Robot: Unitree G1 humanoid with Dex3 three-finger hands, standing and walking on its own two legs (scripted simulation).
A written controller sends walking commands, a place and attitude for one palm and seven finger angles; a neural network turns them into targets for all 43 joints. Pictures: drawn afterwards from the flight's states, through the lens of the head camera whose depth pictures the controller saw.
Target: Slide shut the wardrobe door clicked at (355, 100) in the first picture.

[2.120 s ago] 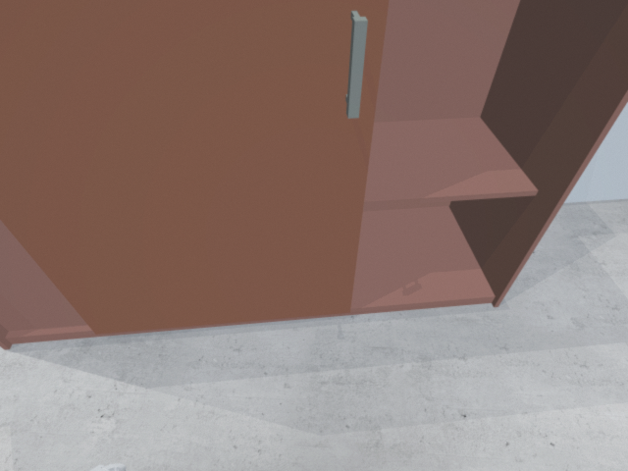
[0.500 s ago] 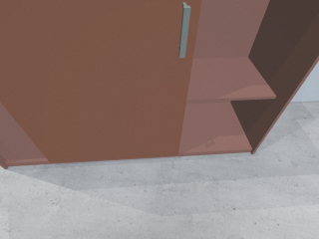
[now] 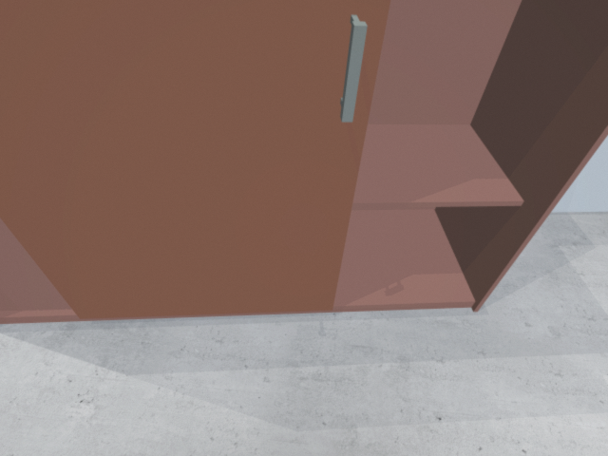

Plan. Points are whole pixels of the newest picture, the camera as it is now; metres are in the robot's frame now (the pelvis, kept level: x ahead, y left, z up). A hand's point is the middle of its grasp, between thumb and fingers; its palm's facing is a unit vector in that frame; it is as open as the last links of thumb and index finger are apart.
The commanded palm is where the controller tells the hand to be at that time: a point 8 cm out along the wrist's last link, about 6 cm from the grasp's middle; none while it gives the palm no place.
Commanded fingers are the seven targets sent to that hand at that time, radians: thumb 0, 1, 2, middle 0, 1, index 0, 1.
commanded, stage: take the last steps up to it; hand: left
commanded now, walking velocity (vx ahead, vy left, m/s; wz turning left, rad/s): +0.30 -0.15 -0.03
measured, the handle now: (350, 70) +0.72 -0.03 +0.19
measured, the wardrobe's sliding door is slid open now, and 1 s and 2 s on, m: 0.56 0.56 0.56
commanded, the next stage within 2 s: come to a stop and stand still in 0.56 s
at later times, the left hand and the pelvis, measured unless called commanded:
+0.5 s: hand out of the picture +0.04 +0.12 -0.19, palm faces +0.08 -0.99 -0.08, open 7.4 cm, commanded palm none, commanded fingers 0.00 0.90 0.90 -0.20 -0.30 -0.20 -0.30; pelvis +0.15 -0.01 -0.02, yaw -1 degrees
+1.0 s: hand (259, 344) +0.35 +0.10 -0.16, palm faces +0.03 -0.97 -0.23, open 7.3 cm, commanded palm none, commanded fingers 0.00 0.90 0.90 -0.20 -0.30 -0.20 -0.30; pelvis +0.25 -0.08 -0.01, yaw +1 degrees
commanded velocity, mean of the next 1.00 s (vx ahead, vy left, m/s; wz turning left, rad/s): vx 0.06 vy -0.03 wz -0.02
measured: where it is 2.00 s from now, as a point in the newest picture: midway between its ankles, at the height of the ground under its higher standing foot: outside the picture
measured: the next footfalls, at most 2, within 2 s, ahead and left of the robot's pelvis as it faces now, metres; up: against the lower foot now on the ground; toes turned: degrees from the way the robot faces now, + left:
left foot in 0.42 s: +0.25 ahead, +0.08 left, +0.00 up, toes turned +12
right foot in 0.82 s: +0.36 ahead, -0.22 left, +0.00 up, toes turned -7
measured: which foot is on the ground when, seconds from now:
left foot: down 0.00-0.08, up 0.10-0.40, down 0.42-0.82, up 0.84-1.00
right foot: down 0.00-0.42, up 0.44-0.80, down 0.82-1.00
